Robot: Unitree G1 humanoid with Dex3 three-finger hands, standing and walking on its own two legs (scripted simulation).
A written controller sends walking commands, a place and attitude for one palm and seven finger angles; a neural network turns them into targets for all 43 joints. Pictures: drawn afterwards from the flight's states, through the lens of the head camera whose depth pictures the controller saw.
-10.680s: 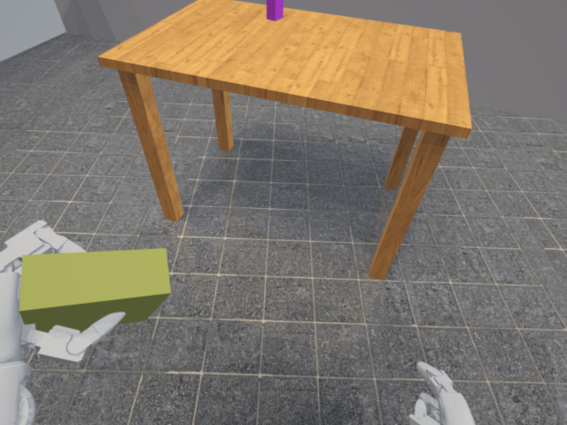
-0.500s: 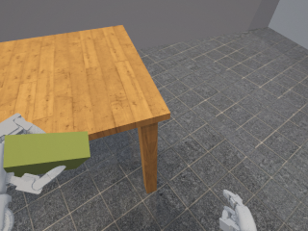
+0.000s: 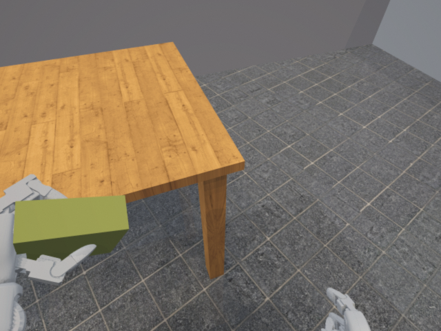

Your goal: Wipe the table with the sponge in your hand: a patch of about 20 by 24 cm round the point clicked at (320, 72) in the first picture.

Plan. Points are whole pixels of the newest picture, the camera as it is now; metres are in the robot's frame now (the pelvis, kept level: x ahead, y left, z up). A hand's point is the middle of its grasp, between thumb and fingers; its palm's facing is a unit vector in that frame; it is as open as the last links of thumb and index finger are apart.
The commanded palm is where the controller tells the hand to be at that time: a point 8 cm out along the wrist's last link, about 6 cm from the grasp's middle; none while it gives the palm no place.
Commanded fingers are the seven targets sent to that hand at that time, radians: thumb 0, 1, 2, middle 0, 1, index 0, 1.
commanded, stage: look again from close up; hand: left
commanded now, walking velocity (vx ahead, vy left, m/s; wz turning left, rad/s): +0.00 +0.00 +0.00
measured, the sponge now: (87, 229) +0.23 +0.21 +0.14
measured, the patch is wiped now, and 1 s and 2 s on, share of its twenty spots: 0.00 0.00 0.00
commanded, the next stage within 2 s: shuffle to correct the standing spot in 0.32 s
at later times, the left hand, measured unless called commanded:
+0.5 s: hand (18, 209) +0.24 +0.30 +0.16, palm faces +0.42 -0.83 -0.35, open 9.1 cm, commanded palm +0.18 +0.32 +0.18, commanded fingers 0.00 0.10 1.30 -1.20 -1.60 -1.20 -1.60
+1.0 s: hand (25, 182) +0.29 +0.31 +0.16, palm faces +0.39 -0.85 -0.35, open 9.1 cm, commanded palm +0.23 +0.35 +0.18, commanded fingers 0.00 0.10 1.30 -1.20 -1.60 -1.20 -1.60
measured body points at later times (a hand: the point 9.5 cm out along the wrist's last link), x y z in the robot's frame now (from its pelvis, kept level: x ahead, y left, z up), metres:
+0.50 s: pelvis +0.02 +0.04 +0.00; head +0.04 +0.07 +0.45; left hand +0.21 +0.35 +0.18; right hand +0.20 -0.17 -0.07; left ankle +0.00 +0.12 -0.74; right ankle +0.05 -0.08 -0.74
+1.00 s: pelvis +0.07 +0.07 -0.02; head +0.11 +0.11 +0.42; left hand +0.26 +0.36 +0.18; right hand +0.25 -0.16 -0.09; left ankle +0.06 +0.18 -0.73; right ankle +0.05 -0.08 -0.74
